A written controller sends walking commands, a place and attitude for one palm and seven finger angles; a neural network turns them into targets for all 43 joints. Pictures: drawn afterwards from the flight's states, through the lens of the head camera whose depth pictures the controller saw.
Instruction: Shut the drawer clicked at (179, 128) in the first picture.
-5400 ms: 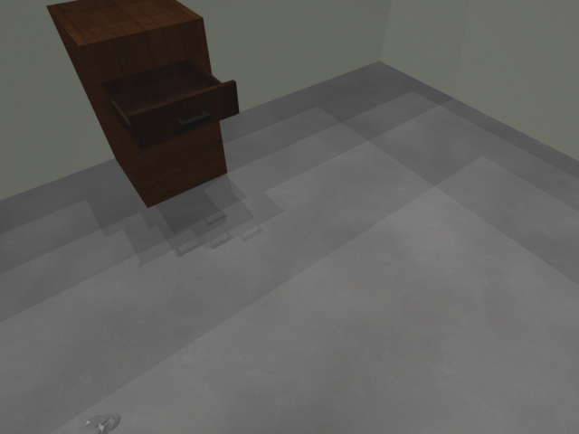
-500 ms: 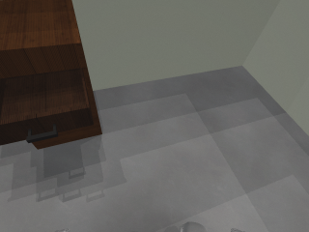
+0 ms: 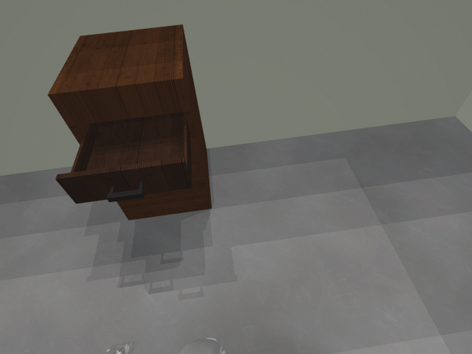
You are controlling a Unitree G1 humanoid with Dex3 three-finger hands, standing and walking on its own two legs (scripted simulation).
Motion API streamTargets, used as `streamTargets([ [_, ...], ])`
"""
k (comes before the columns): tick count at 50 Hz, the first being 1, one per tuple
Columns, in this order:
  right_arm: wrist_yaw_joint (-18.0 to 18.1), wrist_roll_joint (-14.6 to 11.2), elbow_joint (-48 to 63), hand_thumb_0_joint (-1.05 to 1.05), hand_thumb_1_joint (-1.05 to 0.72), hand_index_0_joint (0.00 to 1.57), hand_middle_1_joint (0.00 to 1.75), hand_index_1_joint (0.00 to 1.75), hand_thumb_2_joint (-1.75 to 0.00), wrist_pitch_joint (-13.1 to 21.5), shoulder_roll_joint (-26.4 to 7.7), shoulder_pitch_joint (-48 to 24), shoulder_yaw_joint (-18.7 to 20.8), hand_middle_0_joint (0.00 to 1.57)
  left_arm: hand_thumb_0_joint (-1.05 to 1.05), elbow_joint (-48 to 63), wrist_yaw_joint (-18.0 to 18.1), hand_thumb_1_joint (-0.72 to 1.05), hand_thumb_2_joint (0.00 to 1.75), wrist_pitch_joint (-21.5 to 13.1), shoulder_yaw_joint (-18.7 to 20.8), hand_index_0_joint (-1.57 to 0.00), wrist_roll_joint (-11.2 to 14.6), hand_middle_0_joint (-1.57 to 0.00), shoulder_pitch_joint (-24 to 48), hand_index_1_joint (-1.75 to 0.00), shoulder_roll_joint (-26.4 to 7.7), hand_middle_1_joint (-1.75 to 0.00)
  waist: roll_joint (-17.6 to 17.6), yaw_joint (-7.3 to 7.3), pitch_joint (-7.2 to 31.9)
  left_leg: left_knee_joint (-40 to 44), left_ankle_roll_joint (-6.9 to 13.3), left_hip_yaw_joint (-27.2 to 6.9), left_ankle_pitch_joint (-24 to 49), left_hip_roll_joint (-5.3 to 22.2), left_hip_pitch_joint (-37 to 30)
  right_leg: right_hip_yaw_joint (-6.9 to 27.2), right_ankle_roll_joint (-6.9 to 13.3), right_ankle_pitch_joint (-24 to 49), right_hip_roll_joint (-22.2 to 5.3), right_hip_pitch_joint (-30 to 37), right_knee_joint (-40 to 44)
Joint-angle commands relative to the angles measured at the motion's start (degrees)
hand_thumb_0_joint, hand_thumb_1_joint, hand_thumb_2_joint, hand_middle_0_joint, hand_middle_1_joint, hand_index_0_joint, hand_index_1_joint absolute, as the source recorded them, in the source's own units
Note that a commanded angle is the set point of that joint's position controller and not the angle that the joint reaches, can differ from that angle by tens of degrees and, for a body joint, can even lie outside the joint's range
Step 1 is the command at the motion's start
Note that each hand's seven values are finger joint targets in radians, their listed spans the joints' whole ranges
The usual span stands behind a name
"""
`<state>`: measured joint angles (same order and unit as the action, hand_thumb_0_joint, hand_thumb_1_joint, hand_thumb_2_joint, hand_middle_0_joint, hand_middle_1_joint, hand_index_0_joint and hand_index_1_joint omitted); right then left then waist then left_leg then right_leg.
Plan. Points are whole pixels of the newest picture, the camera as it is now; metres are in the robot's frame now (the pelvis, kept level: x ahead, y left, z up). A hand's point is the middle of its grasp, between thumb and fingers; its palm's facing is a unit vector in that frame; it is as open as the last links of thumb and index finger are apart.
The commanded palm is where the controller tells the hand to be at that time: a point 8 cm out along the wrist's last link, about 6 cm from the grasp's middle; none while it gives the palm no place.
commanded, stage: turn to face it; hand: left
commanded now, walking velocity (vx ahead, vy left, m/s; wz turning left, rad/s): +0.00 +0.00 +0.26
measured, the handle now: (126, 190) +0.61 +0.37 -0.21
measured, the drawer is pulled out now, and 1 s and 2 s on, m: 0.25 0.25 0.25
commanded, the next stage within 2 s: take the last steps up to it in 0.04 s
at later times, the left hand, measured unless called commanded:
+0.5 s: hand out of the picture -0.04 +0.28 -0.18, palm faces +0.19 -0.97 -0.18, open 7.3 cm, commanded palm none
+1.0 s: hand (134, 295) +0.28 +0.25 -0.18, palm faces +0.12 -0.98 -0.17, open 7.3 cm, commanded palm none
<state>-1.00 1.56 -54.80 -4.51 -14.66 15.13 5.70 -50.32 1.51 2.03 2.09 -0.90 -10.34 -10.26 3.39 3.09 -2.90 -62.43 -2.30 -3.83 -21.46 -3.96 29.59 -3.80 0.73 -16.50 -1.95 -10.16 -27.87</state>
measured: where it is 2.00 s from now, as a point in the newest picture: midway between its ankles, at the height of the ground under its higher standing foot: (234, 343)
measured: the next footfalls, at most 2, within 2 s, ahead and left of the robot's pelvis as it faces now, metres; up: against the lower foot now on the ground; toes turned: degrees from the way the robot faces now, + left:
left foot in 0.30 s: -0.01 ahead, +0.15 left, +0.00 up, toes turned +10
right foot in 0.94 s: +0.30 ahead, +0.01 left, +0.00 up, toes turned +2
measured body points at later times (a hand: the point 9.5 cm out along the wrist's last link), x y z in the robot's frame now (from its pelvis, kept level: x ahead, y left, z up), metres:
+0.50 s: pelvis +0.01 +0.08 +0.01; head +0.01 +0.12 +0.45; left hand -0.04 +0.33 -0.16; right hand +0.11 -0.15 -0.12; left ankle -0.05 +0.14 -0.74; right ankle +0.03 -0.07 -0.65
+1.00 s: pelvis +0.18 +0.07 -0.02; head +0.20 +0.06 +0.42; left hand +0.27 +0.30 -0.16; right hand +0.05 -0.13 -0.17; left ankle -0.02 +0.15 -0.68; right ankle +0.26 +0.01 -0.74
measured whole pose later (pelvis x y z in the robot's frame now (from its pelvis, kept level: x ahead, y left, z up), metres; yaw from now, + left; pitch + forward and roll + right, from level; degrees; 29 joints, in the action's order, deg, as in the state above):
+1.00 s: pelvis +0.18 +0.07 -0.02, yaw +8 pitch -3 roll +0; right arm 1.5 0.3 -68.7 2.0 -5.8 31.0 1.1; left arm -56.0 -0.5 -3.5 2.3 -0.9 -6.7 -8.4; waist 0.9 2.9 -4.4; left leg -54.9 2.4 1.3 -29.3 -1.2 4.3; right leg -7.8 5.6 -13.0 0.3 -21.9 -38.7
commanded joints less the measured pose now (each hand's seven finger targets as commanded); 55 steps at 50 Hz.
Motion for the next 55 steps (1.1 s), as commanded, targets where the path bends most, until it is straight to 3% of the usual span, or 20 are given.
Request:
streamTargets([
  [1, -0.01, -0.32, 3.22, 0.00, -0.90, 0.20, 0.30, 0.30, -0.90, 0.89, -3.30, -1.01, 0.55, 0.20, 0.00, 3.41, 0.80, 0.90, 0.90, -2.65, 2.28, -0.20, -0.03, -0.20, -0.03, -0.30, -9.97, -0.30, -13.33, -1.92, -0.83, -6.45, -1.59, 1.19, 1.95, 3.91, 3.09, 6.83, 5.15, 16.18, -14.01, -0.33, 10.55],
  [7, 0.41, -0.87, 4.12, 0.00, -0.90, 0.20, 0.30, 0.30, -0.90, 1.38, -2.03, -8.48, -0.97, 0.20, 0.00, -0.15, 0.61, 0.90, 0.90, -2.51, 2.97, -0.20, -0.92, -0.20, -7.86, -0.30, -12.76, -0.30, -14.68, -5.62, 0.95, 10.21, -1.75, 4.54, -5.57, 4.42, -2.21, 7.03, 7.58, 27.57, -16.22, 4.73, 7.03],
  [10, 0.14, -1.08, 4.31, 0.00, -0.90, 0.20, 0.30, 0.30, -0.90, 2.35, -1.40, -9.51, -1.79, 0.20, 0.00, -2.02, 0.21, 0.90, 0.90, -2.65, 3.49, -0.20, -1.09, -0.20, -10.25, -0.30, -14.01, -0.30, -16.65, -6.89, 3.05, 19.24, -0.68, 7.10, -6.33, 3.65, -6.80, 7.91, 6.82, 22.74, -17.27, 6.93, 7.25],
  [13, 0.20, -0.86, 2.56, 0.00, -0.90, 0.20, 0.30, 0.30, -0.90, 3.86, -1.79, -4.63, -2.18, 0.20, 0.00, -3.19, -0.23, 0.90, 0.90, -2.73, 3.58, -0.20, -0.74, -0.20, -8.74, -0.30, -14.16, -0.30, -15.17, -4.16, 5.03, 34.53, 0.76, 9.31, 0.59, 2.65, -18.73, 5.56, 4.09, 11.24, -15.42, 2.21, 4.14],
  [14, 0.36, -0.82, 1.21, 0.00, -0.90, 0.20, 0.30, 0.30, -0.90, 4.68, -3.65, -0.65, -1.95, 0.20, 0.00, -3.16, -0.45, 0.90, 0.90, -2.54, 3.37, -0.20, -0.14, -0.20, -7.35, -0.30, -12.71, -0.30, -9.94, -1.99, 6.45, 42.24, 1.57, 7.74, 4.91, 4.19, -27.26, 2.24, 1.77, 5.31, -13.02, -3.24, -1.25],
  [16, 1.03, -0.17, -0.63, 0.00, -0.90, 0.20, 0.30, 0.30, -0.90, 4.87, -13.52, 7.97, 0.34, 0.20, 0.00, 0.25, -1.07, 0.90, 0.90, -2.09, 1.52, -0.20, -0.27, -0.20, -4.08, -0.30, -5.81, -0.30, 16.96, 2.31, 4.90, 48.84, 11.21, -19.62, 7.31, 25.62, -38.85, -5.02, -3.31, -20.40, -1.66, -28.43, -25.84],
  [17, 1.32, -0.03, -1.09, 0.00, -0.90, 0.20, 0.30, 0.30, -0.90, 4.47, -12.75, 8.25, 0.00, 0.20, 0.00, 0.70, -1.05, 0.90, 0.90, -2.05, 1.63, -0.20, -0.59, -0.20, -0.98, -0.30, -7.19, -0.30, 10.12, 2.74, 1.60, 49.58, 14.58, -18.76, 4.92, 27.57, -34.25, -0.39, -1.99, -19.27, -3.65, -29.91, -31.36],
  [19, 2.25, -0.26, -0.56, 0.00, -0.90, 0.20, 0.30, 0.30, -0.90, 5.18, -6.93, 2.98, -1.92, 0.20, 0.00, -1.94, -1.58, 0.90, 0.90, -1.80, 1.95, -0.20, -0.77, -0.20, -0.30, -0.30, -7.63, -0.30, 9.75, 0.17, -4.76, 52.31, 12.81, -14.38, 0.60, 21.60, -25.17, 2.43, -1.54, -10.04, -5.11, -28.19, -35.47],
  [24, 2.61, -1.05, -2.00, 0.00, -0.90, 0.20, 0.30, 0.30, -0.90, 7.58, -3.63, 5.13, -3.19, 0.20, 0.00, -6.72, -2.22, 0.90, 0.90, -2.26, 1.14, -0.20, -0.71, -0.20, -6.93, -0.30, -5.81, -0.30, 3.08, -3.00, -2.85, 51.39, 10.25, -3.49, 25.54, 15.84, -29.05, 1.02, -2.94, 1.32, -4.14, -26.40, -36.94],
  [27, 2.91, -1.26, -3.65, 0.00, -0.90, 0.20, 0.30, 0.30, -0.90, 8.07, -2.45, 8.61, -3.12, 0.20, 0.00, -6.95, -1.86, 0.90, 0.90, -2.01, 1.21, -0.20, -0.59, -0.20, -5.84, -0.30, -5.58, -0.30, 2.63, -2.87, -3.08, 50.51, 9.08, -1.98, 35.19, 15.72, -31.16, 0.97, -3.45, 3.06, -3.50, -28.09, -37.28],
  [38, 4.21, -0.43, -9.75, 0.00, -0.90, 0.20, 0.30, 0.30, -0.90, 9.11, 0.03, 19.43, -3.89, 0.20, 0.00, -2.89, -2.39, 0.90, 0.90, -2.70, 0.73, -0.20, -0.01, -0.20, 8.44, -0.30, -2.80, -0.30, 0.49, 0.36, -7.41, 49.15, 10.91, -4.16, 44.32, 18.63, -38.30, -0.22, -0.98, 3.55, -3.25, -34.98, -26.66],
  [41, 4.33, -0.18, -10.76, 0.00, -0.90, 0.20, 0.30, 0.30, -0.90, 9.03, -0.27, 19.86, -3.83, 0.20, 0.00, -1.69, -2.51, 0.90, 0.90, -3.22, 0.55, -0.20, 0.20, -0.20, 10.29, -0.30, -2.25, -0.30, 1.07, 0.13, -6.78, 46.35, 10.73, -2.20, 50.41, 18.59, -37.69, -1.34, 1.02, 1.41, -1.99, -28.90, -17.98],
  [44, 4.16, -0.69, -10.84, 0.00, -0.90, 0.20, 0.30, 0.30, -0.90, 8.89, -2.26, 17.18, -3.30, 0.20, 0.00, -4.34, -1.87, 0.90, 0.90, -3.94, 0.94, -0.20, 0.23, -0.20, -0.04, -0.30, -2.70, -0.30, 1.69, -4.69, -1.56, 37.05, 9.50, 1.41, 66.33, 17.24, -32.83, -4.38, 3.46, 1.33, 2.90, -10.76, -10.82],
  [46, 3.71, -1.37, -10.24, 0.00, -0.90, 0.20, 0.30, 0.30, -0.90, 8.88, -1.88, 15.84, -3.09, 0.20, 0.00, -8.49, -1.36, 0.90, 0.90, -4.98, 2.22, -0.20, -0.32, -0.20, -13.79, -0.30, -5.86, -0.30, -1.42, -10.54, 4.27, 19.57, 6.72, 3.30, 55.83, 13.64, -20.76, -1.16, 5.54, 10.23, 1.12, 10.74, -3.72],
  [47, 3.06, -2.08, -9.19, 0.00, -0.90, 0.20, 0.30, 0.30, -0.90, 9.12, 0.64, 17.10, -3.07, 0.20, 0.00, -10.32, -0.74, 0.90, 0.90, -5.71, 3.52, -0.20, -0.67, -0.20, -20.77, -0.30, -10.60, -0.30, -10.85, -12.25, 10.61, 1.59, 4.65, 6.80, 27.66, 6.17, -8.05, 18.14, 12.15, 17.16, -13.30, 23.12, -0.85],
  [48, 3.07, -2.12, -8.34, 0.00, -0.90, 0.20, 0.30, 0.30, -0.90, 9.07, 2.00, 18.00, -2.98, 0.20, 0.00, -10.98, -0.64, 0.90, 0.90, -5.58, 3.80, -0.20, 0.51, -0.20, -21.99, -0.30, -13.17, -0.30, -12.79, -9.62, 13.37, -15.50, 4.12, 5.77, -10.25, 1.27, -1.58, 35.88, 18.11, 22.41, -24.80, 22.45, 7.25],
  [49, 2.82, -1.86, -7.56, 0.00, -0.90, 0.20, 0.30, 0.30, -0.90, 8.48, 1.88, 14.29, -2.55, 0.20, 0.00, -9.22, -0.41, 0.90, 0.90, -5.12, 3.74, -0.20, 1.01, -0.20, -16.94, -0.30, -12.03, -0.30, -5.25, -8.78, 6.06, -18.18, 5.54, 1.22, -8.29, 4.86, 0.51, 32.99, 18.28, 10.36, -24.01, 13.61, 12.18],
  [51, 2.01, -0.89, -6.61, 0.00, -0.90, 0.20, 0.30, 0.30, -0.90, 7.35, 4.34, 10.02, -2.62, 0.20, 0.00, -7.31, -0.16, 0.90, 0.90, -5.23, 2.48, -0.20, 0.72, -0.20, -7.57, -0.30, -7.35, -0.30, -2.96, -4.82, -4.19, -15.83, 5.47, 0.88, -0.30, 8.98, 0.48, 26.55, 13.40, -4.24, -19.53, -5.05, 17.06],
  [53, 1.61, -0.24, -6.84, 0.00, -0.90, 0.20, 0.30, 0.30, -0.90, 5.83, 5.75, 11.81, -2.81, 0.20, 0.00, -6.92, 0.00, 0.90, 0.90, -5.94, 1.00, -0.20, 0.27, -0.20, -4.27, -0.30, -3.10, -0.30, -3.87, -1.47, -5.85, -10.85, 4.29, 1.64, 3.40, 10.25, -3.41, 16.34, 10.26, -1.13, -15.27, -13.79, 19.32],
  [55, 1.53, -0.06, -7.38, 0.00, -0.90, 0.20, 0.30, 0.30, -0.90, 5.18, 6.55, 13.30, -2.82, 0.20, 0.00, -7.76, 0.02, 0.90, 0.90, -6.46, 0.82, -0.20, 0.03, -0.20, -5.57, -0.30, -2.84, -0.30, -3.97, -0.01, -3.45, -5.38, 3.12, 3.36, 4.80, 10.08, -4.59, 10.84, 9.56, 7.19, -12.49, -13.16, 18.63],
])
